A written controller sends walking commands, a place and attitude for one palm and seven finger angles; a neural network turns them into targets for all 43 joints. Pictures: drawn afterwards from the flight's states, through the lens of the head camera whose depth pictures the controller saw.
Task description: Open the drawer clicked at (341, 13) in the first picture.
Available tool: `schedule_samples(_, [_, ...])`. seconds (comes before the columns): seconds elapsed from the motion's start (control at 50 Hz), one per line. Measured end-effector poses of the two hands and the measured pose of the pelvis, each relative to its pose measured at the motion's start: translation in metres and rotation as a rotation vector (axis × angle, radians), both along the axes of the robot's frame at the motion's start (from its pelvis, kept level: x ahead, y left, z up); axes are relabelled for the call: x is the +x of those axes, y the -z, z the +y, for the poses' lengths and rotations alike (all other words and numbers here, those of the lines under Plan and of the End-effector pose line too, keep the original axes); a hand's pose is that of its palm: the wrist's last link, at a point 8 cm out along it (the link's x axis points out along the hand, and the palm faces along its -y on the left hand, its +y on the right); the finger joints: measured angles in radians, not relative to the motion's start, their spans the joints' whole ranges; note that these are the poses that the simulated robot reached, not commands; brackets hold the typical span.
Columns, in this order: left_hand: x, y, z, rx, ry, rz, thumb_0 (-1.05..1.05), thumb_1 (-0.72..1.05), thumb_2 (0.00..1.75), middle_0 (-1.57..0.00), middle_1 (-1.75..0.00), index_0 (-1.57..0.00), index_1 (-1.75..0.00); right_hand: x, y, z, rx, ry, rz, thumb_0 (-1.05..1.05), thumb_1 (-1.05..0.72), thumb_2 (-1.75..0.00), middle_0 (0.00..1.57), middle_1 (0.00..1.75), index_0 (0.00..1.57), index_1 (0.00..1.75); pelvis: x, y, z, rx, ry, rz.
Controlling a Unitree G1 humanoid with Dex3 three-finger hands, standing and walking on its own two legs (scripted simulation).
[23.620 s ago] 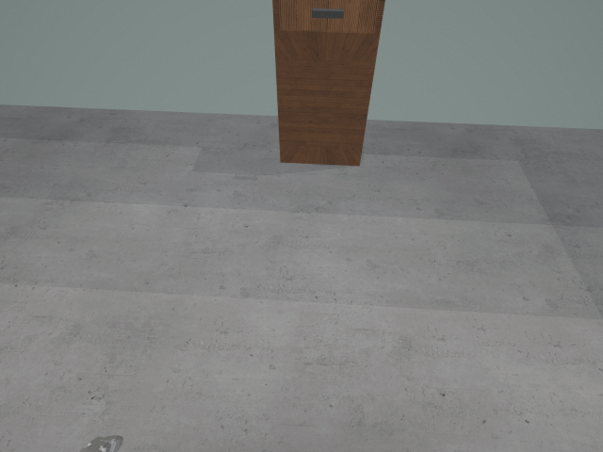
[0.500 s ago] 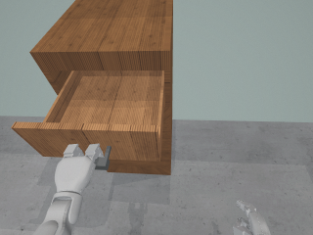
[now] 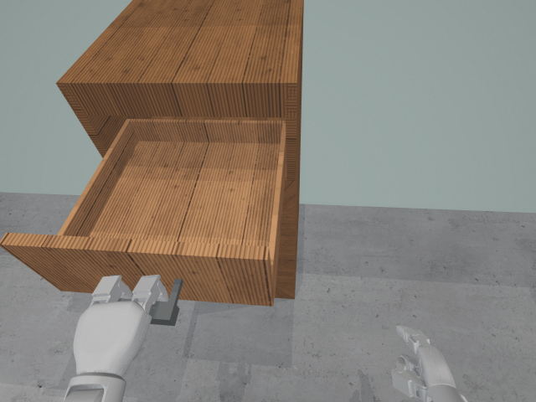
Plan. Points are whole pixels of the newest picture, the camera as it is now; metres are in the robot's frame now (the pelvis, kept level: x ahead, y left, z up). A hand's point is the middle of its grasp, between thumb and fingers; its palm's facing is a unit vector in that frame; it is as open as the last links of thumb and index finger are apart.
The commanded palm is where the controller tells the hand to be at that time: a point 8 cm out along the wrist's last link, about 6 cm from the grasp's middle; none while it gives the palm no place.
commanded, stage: pull the drawer open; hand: left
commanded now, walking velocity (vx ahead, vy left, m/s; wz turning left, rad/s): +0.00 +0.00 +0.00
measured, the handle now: (140, 296) +0.25 +0.23 +0.02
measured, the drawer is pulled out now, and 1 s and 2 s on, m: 0.29 0.30 0.28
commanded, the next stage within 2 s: open the thumb to release the handle in 0.26 s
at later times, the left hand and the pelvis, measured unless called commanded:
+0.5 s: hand (131, 342) +0.19 +0.22 +0.00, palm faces +0.03 -0.08 -1.00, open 6.1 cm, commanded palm +0.17 +0.23 +0.06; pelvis +0.00 +0.00 -0.01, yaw +0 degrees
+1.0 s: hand (131, 343) +0.19 +0.22 +0.01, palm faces +0.01 -0.09 -1.00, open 13.4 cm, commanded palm +0.16 +0.23 +0.06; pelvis -0.01 -0.01 +0.00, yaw +1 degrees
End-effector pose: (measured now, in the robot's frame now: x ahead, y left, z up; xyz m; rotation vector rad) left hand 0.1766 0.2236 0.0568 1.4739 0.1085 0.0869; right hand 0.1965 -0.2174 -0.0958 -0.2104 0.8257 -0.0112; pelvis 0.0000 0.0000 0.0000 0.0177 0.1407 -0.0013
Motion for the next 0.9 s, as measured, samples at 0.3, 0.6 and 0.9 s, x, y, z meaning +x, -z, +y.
schedule_samples(0.3, [-0.012,-0.001,0.000,-0.013,-0.013,0.003,0.04,0.66,0.73,-0.28,-1.35,-0.42,-1.35,-0.003,0.003,-0.002,0.026,0.000,-0.014,0.01,-0.90,-0.90,0.21,0.30,0.20,0.30,0.003,0.007,-0.001,0.005,0.023,0.019])
schedule_samples(0.6, [-0.006,0.000,0.000,0.007,-0.024,-0.055,0.01,0.49,0.71,-0.37,-1.31,-0.39,-1.31,-0.008,0.019,-0.008,-0.014,0.014,0.055,0.01,-0.91,-0.90,0.20,0.30,0.20,0.30,0.002,0.011,0.000,0.001,-0.003,0.031])
schedule_samples(0.9, [-0.007,-0.004,0.000,0.007,-0.022,-0.010,0.00,-0.31,0.38,-0.36,-1.24,-0.33,-1.22,0.001,0.003,0.000,0.004,-0.009,-0.012,0.01,-0.90,-0.90,0.21,0.30,0.21,0.30,-0.007,0.002,-0.008,0.005,-0.009,-0.007])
